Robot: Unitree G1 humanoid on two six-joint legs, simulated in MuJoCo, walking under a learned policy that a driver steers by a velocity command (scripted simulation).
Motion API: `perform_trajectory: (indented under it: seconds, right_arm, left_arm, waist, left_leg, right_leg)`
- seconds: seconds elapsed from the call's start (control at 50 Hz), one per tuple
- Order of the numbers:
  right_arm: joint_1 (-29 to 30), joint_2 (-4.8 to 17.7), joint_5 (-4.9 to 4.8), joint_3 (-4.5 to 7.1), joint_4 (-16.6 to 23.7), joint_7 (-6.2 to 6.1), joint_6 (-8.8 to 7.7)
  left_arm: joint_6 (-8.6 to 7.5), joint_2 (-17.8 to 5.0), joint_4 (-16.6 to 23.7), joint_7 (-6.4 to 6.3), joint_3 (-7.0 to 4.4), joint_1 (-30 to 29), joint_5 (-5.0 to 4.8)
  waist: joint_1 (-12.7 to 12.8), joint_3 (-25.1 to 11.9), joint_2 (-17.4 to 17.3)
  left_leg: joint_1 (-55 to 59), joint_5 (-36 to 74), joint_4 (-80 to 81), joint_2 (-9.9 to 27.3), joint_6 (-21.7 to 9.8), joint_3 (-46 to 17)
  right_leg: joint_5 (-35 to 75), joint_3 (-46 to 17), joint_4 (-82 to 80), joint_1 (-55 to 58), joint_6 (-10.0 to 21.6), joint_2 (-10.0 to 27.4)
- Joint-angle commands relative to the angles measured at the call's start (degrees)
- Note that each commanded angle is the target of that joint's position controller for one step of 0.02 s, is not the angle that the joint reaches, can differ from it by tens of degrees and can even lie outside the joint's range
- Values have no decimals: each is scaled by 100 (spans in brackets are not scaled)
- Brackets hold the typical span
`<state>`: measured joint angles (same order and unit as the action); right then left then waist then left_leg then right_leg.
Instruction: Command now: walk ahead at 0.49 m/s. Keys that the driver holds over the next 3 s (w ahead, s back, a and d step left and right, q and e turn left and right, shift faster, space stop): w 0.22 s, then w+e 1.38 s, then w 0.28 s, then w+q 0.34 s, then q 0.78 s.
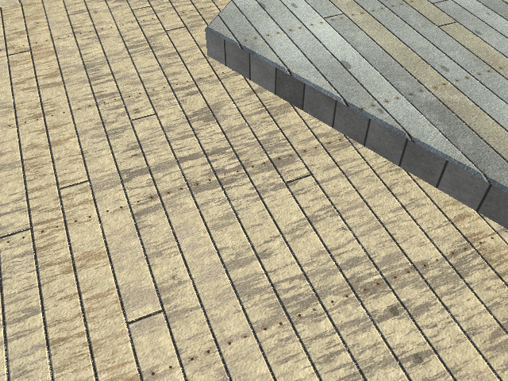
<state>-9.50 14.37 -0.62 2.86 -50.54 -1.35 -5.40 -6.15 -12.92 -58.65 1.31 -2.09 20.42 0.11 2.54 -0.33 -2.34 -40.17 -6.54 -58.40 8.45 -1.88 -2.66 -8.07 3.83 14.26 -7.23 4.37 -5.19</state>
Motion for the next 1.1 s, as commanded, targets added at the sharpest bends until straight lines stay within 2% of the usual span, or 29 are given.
perform_trajectory:
  seconds: [0.02, 0.08, 0.18, 0.22, 0.24, 0.26, 0.28, 0.3, 0.32, 0.34, 0.38, 0.4, 0.44, 0.48, 0.6, 0.72, 0.78, 0.8, 0.82, 0.84, 0.86, 0.88, 0.9, 0.92, 0.94, 0.96, 1.0, 1.06, 1.1]
  right_arm:
    - [109, 199, 28, 46, 278, 28, -30]
    - [750, 138, -20, 5, 435, 103, -56]
    - [1456, 209, -82, -36, 762, 306, -115]
    - [1293, 339, -88, 0, 796, 358, -154]
    - [969, 469, -71, 63, 739, 355, -176]
    - [149, 691, -64, 197, 506, 330, -192]
    - [-1068, 1116, -15, 349, 218, 275, -202]
    - [-1842, 1753, 109, 510, 67, 248, -156]
    - [-1882, 1247, 115, 368, 62, 252, -143]
    - [-1387, 878, 85, 249, 122, 237, -162]
    - [-433, 436, 43, 104, 244, 266, -180]
    - [-261, 359, 87, 83, 217, 280, -208]
    - [-249, 300, 147, 98, 84, 281, -233]
    - [-296, 455, 172, 149, -4, 232, -260]
    - [-577, 696, 165, 209, -139, 31, -170]
    - [-1088, 855, 33, 283, -310, -31, 18]
    - [-881, 1073, -23, 349, -224, -52, 116]
    - [-790, 1160, -38, 372, -184, -67, 156]
    - [-637, 1220, -62, 377, -135, -72, 198]
    - [-603, 1191, -48, 351, -54, -76, 184]
    - [-1021, 370, 189, 121, 210, 5, 65]
    - [-875, 394, -17, 48, 427, 97, -232]
    - [-113, 756, -247, 148, 600, 156, -397]
    - [53, 732, -236, 125, 653, 155, -460]
    - [86, 726, -60, 160, 529, 92, -424]
    - [-130, 782, 12, 216, 552, 74, -352]
    - [-269, 762, 82, 254, 593, 86, -195]
    - [297, 565, 170, 202, 810, 43, -91]
    - [751, 474, 159, 162, 964, 51, -95]
  left_arm:
    - [-52, -825, 367, -110, -129, -165, -34]
    - [-19, -900, 280, -139, -130, 190, -91]
    - [105, -946, 93, -168, -150, 602, -111]
    - [160, -1033, 94, -178, -188, 507, -117]
    - [184, -1067, 121, -174, -196, 420, -119]
    - [213, -995, 161, -162, -161, 299, -92]
    - [204, -801, 308, -148, -67, 188, -16]
    - [92, -79, 397, -98, 145, 844, -39]
    - [-55, -318, 279, -82, 99, 858, -172]
    - [-94, -892, 434, -97, -76, 293, -346]
    - [-13, -834, 551, -197, -142, -260, -257]
    - [80, -683, 540, -210, -174, -120, -220]
    - [255, -383, 467, -181, -173, 136, -228]
    - [349, -343, 594, -190, -200, -44, -218]
    - [315, -286, 1055, -55, -216, -1109, -124]
    - [313, -223, 1615, 170, -160, -2121, -134]
    - [338, -414, 1784, 242, -252, -1950, -152]
    - [352, -566, 1746, 242, -337, -1567, -166]
    - [353, -812, 1587, 223, -479, -814, -188]
    - [374, -1246, 1336, 122, -702, 144, -180]
    - [392, -1928, 1256, 9, -837, 393, -198]
    - [298, -1833, 1450, 36, -741, 482, -113]
    - [233, -1378, 1416, 54, -616, 397, -57]
    - [185, -1125, 1463, 49, -545, 44, -100]
    - [177, -850, 1587, 67, -450, -496, -125]
    - [158, -794, 1699, 45, -416, -764, -78]
    - [141, -801, 1748, 1, -400, -834, -87]
    - [127, -1065, 1716, -126, -456, -529, -113]
    - [157, -1092, 1676, -183, -462, -292, -136]
  waist:
    - [-173, 362, 426]
    - [61, 416, 465]
    - [221, 600, 519]
    - [35, 501, 617]
    - [-179, 307, 679]
    - [-617, -162, 651]
    - [-1104, -1027, 409]
    - [-979, -2048, -979]
    - [-1021, -2454, -1161]
    - [-931, -1463, -787]
    - [-562, -472, -96]
    - [-350, -268, -304]
    - [-169, -100, -329]
    - [-108, 106, -236]
    - [-327, 371, -45]
    - [-641, 689, 39]
    - [-354, 380, -211]
    - [-104, 102, -333]
    - [345, -306, -312]
    - [794, -810, -33]
    - [310, -1186, 1528]
    - [276, -2171, 1439]
    - [496, -1530, 888]
    - [292, -955, 576]
    - [3, -521, 0]
    - [-261, -466, 284]
    - [-436, -359, 315]
    - [-315, -87, 300]
    - [-139, -2, 446]
  left_leg:
    - [-89, 976, 1061, 61, 70, 6]
    - [183, 1422, 2025, -181, 89, 223]
    - [18, 851, 2722, -320, -67, 222]
    - [407, 368, 2911, -434, -223, 289]
    - [1044, 200, 3007, -598, -312, 395]
    - [2166, 208, 3113, -801, -448, 530]
    - [4021, 374, 2884, -225, -762, -57]
    - [6474, -379, 3197, 1370, -1613, -2567]
    - [6551, -736, 3967, 1690, -1730, -3886]
    - [5754, -655, 4037, 1488, -1335, -2928]
    - [4042, -9, 4447, 992, -924, -1382]
    - [3515, 96, 4674, 816, -806, -906]
    - [3035, 445, 4941, 595, -790, -279]
    - [2936, 940, 5056, 616, -861, 145]
    - [3404, 1013, 5189, 611, -745, 900]
    - [4505, 1488, 4820, 927, -651, 1316]
    - [4668, 3727, 3980, 932, -483, 1588]
    - [4634, 4644, 3334, 894, -417, 1657]
    - [4389, 5018, 2285, 742, -294, 1760]
    - [3364, 3990, 760, 484, -38, 1780]
    - [859, -1170, -1393, -415, 298, 1582]
    - [-240, -2834, -2495, -1113, 309, 93]
    - [-885, -2331, -2535, -772, 120, -280]
    - [-877, -1784, -2069, -506, -14, -245]
    - [-410, -1379, -1560, -251, -36, -192]
    - [72, -1183, -1210, -122, 44, -252]
    - [493, -1046, -703, -57, 224, -213]
    - [364, -354, 311, -200, 466, -14]
    - [395, 393, 1260, -383, 506, 2]
  right_leg:
    - [754, -1061, -910, -338, 878, 1584]
    - [730, -842, -864, -65, 735, 1510]
    - [792, -943, -414, 929, 679, 1917]
    - [1385, -964, -82, 1148, 586, 2028]
    - [2219, -957, 329, 1080, 520, 1968]
    - [3060, -798, 1250, 865, 401, 1686]
    - [2545, -574, 2787, -150, 204, 1350]
    - [-31, -197, 5175, -2586, -252, 370]
    - [-2371, -1193, 6077, -3258, -198, 250]
    - [-2054, -1245, 6409, -3686, -103, 577]
    - [-1111, -1001, 5855, -3333, -105, 1085]
    - [-803, -1037, 5562, -2972, -109, 1257]
    - [-512, -984, 5455, -2626, -107, 1290]
    - [-195, -1028, 5270, -2914, -154, 1307]
    - [1158, -828, 3461, -3400, -216, 1215]
    - [747, -274, 2524, -3741, -11, 1122]
    - [-61, 231, 2389, -2872, 257, 700]
    - [-333, 400, 2408, -2271, 381, 455]
    - [-199, 497, 2099, -1231, 563, 185]
    - [60, 30, 1736, 441, 814, 204]
    - [-103, -2708, 1543, 2379, 1607, 1718]
    - [-1008, -5339, 364, 3185, 2331, 2539]
    - [-755, -4659, 140, 2901, 1899, 2365]
    - [-343, -3799, 195, 2098, 1639, 2145]
    - [228, -3031, 137, 1121, 1314, 1815]
    - [796, -2761, 61, 470, 1359, 1748]
    - [1227, -2407, -112, -131, 1347, 1540]
    - [1553, -1979, -235, -567, 1261, 1306]
    - [1255, -1834, -196, -595, 1079, 1109]
